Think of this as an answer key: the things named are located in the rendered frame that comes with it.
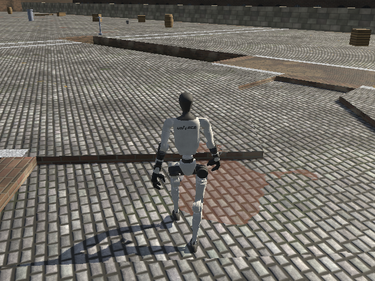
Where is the right robot upper arm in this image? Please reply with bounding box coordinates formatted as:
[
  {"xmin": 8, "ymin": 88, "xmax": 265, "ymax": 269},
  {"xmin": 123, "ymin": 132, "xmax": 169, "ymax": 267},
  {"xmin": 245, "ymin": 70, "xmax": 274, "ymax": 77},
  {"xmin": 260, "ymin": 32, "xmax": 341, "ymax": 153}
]
[{"xmin": 199, "ymin": 118, "xmax": 215, "ymax": 149}]

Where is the robot left hand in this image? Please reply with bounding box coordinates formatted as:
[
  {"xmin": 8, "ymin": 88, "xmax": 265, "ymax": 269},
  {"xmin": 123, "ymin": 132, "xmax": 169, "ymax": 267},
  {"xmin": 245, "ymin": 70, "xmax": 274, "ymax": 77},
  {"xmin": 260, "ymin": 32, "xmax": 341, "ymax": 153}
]
[{"xmin": 151, "ymin": 172, "xmax": 165, "ymax": 190}]

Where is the robot right forearm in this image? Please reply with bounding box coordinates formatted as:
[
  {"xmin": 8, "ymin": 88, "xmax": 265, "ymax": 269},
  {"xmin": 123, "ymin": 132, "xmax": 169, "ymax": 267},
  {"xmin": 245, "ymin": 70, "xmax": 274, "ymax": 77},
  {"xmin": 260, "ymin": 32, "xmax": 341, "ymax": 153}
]
[{"xmin": 209, "ymin": 140, "xmax": 220, "ymax": 162}]

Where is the robot right hand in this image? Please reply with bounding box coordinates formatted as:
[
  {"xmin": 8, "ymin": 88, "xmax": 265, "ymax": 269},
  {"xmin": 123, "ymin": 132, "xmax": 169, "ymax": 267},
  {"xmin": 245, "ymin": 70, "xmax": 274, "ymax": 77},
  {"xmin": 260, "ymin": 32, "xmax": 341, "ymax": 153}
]
[{"xmin": 207, "ymin": 159, "xmax": 220, "ymax": 171}]

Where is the right robot shin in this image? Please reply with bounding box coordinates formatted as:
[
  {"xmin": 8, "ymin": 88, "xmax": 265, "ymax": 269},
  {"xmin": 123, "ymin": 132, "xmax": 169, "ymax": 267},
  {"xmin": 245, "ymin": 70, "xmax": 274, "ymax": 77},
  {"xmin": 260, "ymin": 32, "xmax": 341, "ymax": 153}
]
[{"xmin": 192, "ymin": 203, "xmax": 203, "ymax": 245}]

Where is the robot head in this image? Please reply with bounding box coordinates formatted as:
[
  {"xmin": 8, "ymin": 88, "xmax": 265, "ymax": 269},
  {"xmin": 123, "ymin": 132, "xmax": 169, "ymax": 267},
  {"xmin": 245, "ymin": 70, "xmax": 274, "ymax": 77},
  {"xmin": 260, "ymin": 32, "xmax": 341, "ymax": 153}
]
[{"xmin": 176, "ymin": 92, "xmax": 196, "ymax": 121}]

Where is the left robot upper arm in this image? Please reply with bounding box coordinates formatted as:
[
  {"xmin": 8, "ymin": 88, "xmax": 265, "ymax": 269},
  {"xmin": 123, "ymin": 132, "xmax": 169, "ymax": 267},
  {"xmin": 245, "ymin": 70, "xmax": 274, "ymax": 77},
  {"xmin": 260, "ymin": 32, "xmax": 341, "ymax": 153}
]
[{"xmin": 160, "ymin": 118, "xmax": 175, "ymax": 152}]

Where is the robot left forearm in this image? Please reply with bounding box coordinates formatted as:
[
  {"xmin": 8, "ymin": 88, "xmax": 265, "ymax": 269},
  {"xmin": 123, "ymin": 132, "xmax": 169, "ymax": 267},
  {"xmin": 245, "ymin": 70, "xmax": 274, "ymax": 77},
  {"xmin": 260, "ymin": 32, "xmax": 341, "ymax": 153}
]
[{"xmin": 153, "ymin": 143, "xmax": 165, "ymax": 174}]

